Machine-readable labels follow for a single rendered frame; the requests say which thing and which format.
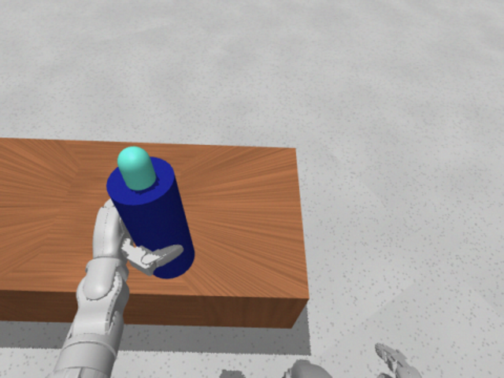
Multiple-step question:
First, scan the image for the right robot hand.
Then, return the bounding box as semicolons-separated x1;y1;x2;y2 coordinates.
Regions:
375;343;422;378

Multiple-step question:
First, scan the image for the bottle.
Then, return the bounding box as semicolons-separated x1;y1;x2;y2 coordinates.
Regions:
106;146;195;279

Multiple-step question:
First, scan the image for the left robot hand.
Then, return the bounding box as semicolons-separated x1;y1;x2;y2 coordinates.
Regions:
93;198;183;276

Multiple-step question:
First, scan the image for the left robot arm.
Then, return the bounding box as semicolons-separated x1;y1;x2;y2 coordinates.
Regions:
46;257;130;378

